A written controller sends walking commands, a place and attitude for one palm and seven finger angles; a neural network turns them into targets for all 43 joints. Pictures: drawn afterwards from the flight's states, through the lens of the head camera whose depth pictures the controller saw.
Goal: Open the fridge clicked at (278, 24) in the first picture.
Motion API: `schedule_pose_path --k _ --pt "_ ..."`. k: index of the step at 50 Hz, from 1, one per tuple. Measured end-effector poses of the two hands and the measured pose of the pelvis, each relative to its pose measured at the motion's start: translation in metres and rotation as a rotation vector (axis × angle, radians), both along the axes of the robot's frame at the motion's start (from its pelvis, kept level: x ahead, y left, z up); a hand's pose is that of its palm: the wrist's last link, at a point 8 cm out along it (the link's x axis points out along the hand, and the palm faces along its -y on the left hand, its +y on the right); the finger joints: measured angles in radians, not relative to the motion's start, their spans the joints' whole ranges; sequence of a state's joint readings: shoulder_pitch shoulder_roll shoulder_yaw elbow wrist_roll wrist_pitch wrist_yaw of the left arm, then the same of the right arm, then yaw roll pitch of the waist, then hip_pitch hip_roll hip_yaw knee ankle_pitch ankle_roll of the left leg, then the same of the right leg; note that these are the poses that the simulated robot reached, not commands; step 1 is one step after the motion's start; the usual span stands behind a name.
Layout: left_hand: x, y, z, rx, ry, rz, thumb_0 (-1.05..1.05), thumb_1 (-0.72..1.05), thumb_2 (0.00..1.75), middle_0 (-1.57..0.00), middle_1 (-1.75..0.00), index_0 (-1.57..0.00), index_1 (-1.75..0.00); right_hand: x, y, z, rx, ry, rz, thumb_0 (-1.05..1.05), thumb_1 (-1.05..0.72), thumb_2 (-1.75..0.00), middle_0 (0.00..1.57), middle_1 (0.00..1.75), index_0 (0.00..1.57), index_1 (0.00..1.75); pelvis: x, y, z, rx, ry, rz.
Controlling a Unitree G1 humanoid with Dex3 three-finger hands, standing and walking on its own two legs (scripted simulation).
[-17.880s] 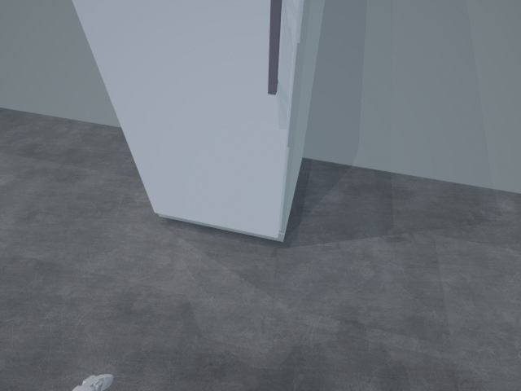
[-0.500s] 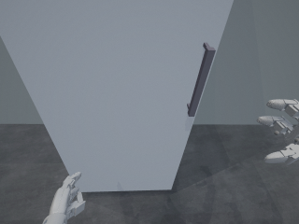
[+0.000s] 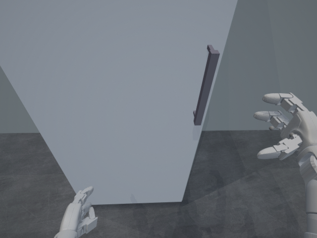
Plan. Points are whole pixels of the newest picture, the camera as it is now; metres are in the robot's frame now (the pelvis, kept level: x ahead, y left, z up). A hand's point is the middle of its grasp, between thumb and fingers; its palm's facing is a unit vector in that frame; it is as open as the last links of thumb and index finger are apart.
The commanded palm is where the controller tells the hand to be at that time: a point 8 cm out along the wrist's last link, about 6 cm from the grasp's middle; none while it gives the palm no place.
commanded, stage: move the hooked fingers beside the handle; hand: right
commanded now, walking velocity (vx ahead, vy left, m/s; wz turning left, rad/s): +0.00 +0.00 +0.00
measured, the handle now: (203, 89) +0.48 -0.11 +0.16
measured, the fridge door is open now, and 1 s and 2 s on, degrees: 0 0 0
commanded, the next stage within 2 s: feel for the door with the fingertips in 1.92 s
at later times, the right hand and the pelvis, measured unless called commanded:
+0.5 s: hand (249, 114) +0.36 -0.21 +0.18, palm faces +0.02 +1.00 -0.01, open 14.0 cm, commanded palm +0.33 -0.25 +0.18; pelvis +0.01 +0.02 +0.00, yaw +0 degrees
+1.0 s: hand (234, 104) +0.39 -0.18 +0.18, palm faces +0.01 +1.00 -0.01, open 14.0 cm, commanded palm +0.37 -0.23 +0.18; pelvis +0.00 +0.03 +0.00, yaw +1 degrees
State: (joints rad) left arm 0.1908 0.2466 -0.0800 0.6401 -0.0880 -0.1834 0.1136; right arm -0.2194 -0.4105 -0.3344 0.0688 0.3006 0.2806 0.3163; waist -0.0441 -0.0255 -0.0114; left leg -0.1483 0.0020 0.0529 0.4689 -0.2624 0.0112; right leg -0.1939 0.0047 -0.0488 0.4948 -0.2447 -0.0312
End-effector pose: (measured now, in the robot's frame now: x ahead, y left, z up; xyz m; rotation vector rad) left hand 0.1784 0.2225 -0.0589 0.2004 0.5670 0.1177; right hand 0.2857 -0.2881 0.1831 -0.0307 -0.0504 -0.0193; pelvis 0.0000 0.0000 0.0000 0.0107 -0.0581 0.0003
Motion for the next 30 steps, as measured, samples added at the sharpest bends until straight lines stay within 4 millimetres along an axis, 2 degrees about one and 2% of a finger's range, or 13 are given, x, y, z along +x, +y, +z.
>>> schedule_pose_path --k 5,11,20,30 --pt "0.004 0.0 -0.002 -0.001 0.014 0.0 0.01 0.91 0.89 -0.21 -0.3 -0.21 -0.3 0.008 0.013 -0.004 0.011 0.03 0.019 -0.02 0.5 -0.3 0.3 1.2 0.3 1.2 0.002 0.0 0.0 -0.002 0.002 -0.004" --pt "0.004 0.007 -0.003 0.012 0.039 0.013 0.01 0.91 0.89 -0.21 -0.3 -0.21 -0.3 0.023 0.015 -0.008 0.022 0.058 -0.016 -0.02 0.5 -0.3 0.3 1.2 0.3 1.2 0.003 0.005 0.001 -0.004 0.008 -0.005" --pt "-0.006 0.029 -0.009 0.02 0.081 0.06 0.01 0.91 0.89 -0.21 -0.3 -0.21 -0.3 0.043 0.024 -0.002 0.013 0.047 -0.006 -0.02 0.5 -0.3 0.3 1.2 0.3 1.2 0.009 0.015 0.001 -0.006 0.021 0.001" --pt "-0.022 0.053 -0.018 0.024 0.128 0.109 0.01 0.91 0.89 -0.2 -0.3 -0.21 -0.3 0.056 0.036 -0.008 0.024 0.071 -0.015 -0.02 0.5 -0.3 0.3 1.2 0.3 1.2 0.012 0.025 0.0 -0.011 0.032 0.005"
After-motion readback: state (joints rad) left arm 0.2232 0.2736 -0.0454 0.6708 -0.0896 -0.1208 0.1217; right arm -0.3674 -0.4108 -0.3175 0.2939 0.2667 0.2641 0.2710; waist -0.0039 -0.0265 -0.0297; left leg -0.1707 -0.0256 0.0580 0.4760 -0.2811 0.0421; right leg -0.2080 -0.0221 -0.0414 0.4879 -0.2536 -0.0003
